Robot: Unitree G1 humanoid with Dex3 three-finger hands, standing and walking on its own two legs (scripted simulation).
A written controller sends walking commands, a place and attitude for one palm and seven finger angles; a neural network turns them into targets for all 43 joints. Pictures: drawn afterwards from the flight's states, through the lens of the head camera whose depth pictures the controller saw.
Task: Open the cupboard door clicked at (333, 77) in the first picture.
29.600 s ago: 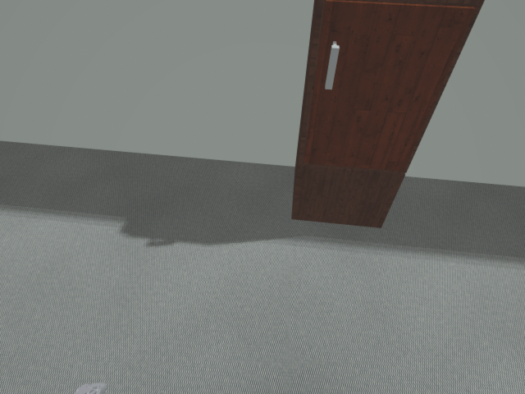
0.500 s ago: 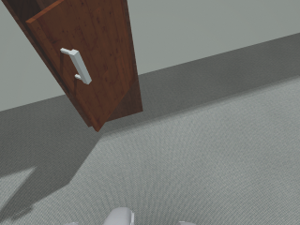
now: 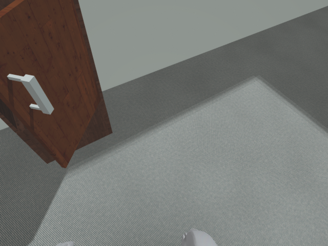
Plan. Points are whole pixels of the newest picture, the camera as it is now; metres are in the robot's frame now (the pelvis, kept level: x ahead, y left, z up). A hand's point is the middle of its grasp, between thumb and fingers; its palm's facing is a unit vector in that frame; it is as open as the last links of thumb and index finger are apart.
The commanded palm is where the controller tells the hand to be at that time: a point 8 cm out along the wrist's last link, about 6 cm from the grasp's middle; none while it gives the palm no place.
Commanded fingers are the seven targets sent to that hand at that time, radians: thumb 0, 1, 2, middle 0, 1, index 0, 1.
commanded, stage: walk to a spot facing it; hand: left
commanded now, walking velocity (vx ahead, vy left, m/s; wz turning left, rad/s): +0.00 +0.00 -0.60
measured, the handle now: (31, 94) +0.44 +0.41 +0.05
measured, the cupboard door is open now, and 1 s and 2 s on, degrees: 46 46 46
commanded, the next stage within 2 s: turn to face it in 1.76 s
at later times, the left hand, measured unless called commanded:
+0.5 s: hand (127, 232) +0.16 +0.11 -0.16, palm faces -0.28 -0.94 -0.22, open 7.4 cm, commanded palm none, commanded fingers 0.00 0.90 0.90 -0.20 -0.30 -0.20 -0.30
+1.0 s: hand (176, 151) +0.43 -0.01 -0.17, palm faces -0.61 -0.77 -0.18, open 7.4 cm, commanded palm none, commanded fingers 0.00 0.90 0.90 -0.20 -0.30 -0.20 -0.30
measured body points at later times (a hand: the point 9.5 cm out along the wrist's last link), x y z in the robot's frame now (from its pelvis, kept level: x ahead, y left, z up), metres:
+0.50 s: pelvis +0.05 -0.06 +0.00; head +0.09 -0.08 +0.45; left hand +0.18 +0.16 -0.14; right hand +0.04 -0.32 -0.15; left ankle +0.09 +0.09 -0.68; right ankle -0.01 -0.14 -0.74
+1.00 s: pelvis +0.22 -0.10 +0.00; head +0.27 -0.12 +0.44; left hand +0.46 +0.03 -0.15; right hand +0.03 -0.25 -0.14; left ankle +0.18 +0.05 -0.74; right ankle +0.22 -0.26 -0.68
